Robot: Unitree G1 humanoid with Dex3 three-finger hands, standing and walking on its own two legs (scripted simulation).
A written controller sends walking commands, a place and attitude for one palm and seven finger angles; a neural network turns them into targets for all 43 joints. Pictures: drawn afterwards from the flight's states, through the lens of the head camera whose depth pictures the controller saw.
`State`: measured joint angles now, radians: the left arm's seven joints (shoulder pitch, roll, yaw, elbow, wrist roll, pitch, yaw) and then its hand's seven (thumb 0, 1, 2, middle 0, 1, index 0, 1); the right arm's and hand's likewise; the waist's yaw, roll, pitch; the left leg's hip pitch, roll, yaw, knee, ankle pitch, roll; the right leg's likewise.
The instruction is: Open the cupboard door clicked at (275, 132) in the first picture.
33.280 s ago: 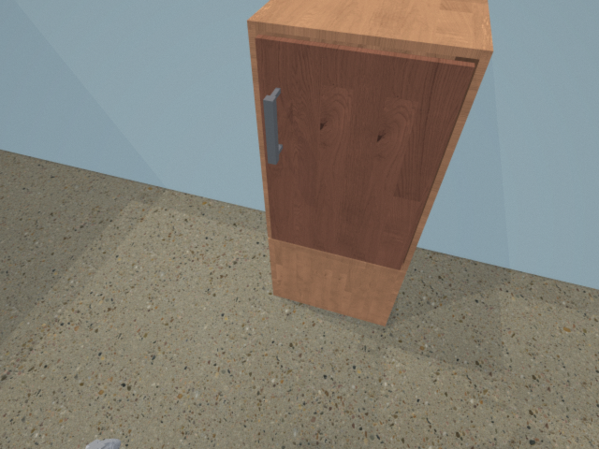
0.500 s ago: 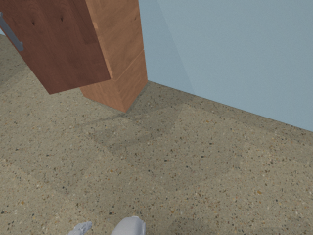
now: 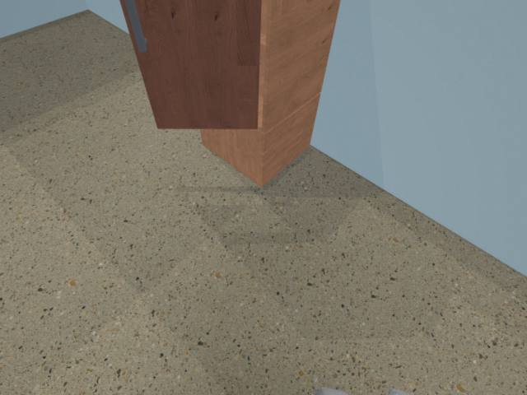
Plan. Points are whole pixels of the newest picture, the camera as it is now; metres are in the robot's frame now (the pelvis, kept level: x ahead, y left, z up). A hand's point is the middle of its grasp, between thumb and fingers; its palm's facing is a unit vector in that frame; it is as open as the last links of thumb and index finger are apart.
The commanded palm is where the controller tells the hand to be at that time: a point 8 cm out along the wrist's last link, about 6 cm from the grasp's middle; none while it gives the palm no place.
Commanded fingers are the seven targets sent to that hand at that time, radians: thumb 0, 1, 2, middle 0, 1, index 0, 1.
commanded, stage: take the last steps up to it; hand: left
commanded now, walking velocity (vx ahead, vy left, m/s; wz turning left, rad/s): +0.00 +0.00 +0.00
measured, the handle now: (137, 20) +1.01 +0.44 +0.03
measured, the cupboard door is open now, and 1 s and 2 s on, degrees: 44 44 44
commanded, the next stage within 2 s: come to a stop and stand still in 1.42 s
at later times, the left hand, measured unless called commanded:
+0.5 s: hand out of the picture -0.02 +0.18 -0.17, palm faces +0.25 -0.95 -0.19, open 7.3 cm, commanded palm none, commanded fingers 0.00 0.90 0.90 -0.20 -0.30 -0.20 -0.30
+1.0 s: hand (132, 274) +0.33 +0.29 -0.15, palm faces +0.09 -0.98 -0.20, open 7.4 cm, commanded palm none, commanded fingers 0.00 0.90 0.90 -0.20 -0.30 -0.20 -0.30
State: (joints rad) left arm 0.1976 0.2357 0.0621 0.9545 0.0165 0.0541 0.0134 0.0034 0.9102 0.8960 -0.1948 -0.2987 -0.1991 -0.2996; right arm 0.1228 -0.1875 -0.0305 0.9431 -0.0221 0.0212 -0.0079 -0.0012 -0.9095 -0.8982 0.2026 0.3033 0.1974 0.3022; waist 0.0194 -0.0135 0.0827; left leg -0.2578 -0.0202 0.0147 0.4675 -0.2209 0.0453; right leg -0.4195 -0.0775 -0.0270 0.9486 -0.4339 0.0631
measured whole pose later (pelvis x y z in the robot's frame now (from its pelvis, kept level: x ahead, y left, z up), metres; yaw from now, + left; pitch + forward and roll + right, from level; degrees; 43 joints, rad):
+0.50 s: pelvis +0.07 +0.02 +0.00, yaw +10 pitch +1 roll +1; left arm 0.41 0.15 0.04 1.09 0.03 -0.05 0.01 0.00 0.91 0.90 -0.20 -0.30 -0.20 -0.30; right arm 0.17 -0.23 -0.07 1.03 -0.02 0.04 0.05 0.00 -0.92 -0.90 0.20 0.30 0.19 0.30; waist 0.04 -0.02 0.08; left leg -0.49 0.05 0.08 0.73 -0.27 -0.02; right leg 0.00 -0.16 -0.18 0.37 -0.35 0.09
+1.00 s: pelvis +0.22 +0.10 +0.00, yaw +6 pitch +0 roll +3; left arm 0.09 0.16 0.05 0.96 0.03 0.00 -0.02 0.00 0.91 0.90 -0.19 -0.30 -0.20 -0.30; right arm 0.38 -0.16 -0.04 1.11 -0.03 -0.05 -0.01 0.00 -0.92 -0.90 0.20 0.30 0.20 0.30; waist -0.04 -0.01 0.04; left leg -0.04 -0.05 0.19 0.33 -0.29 0.05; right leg -0.46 -0.10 -0.08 0.69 -0.23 -0.01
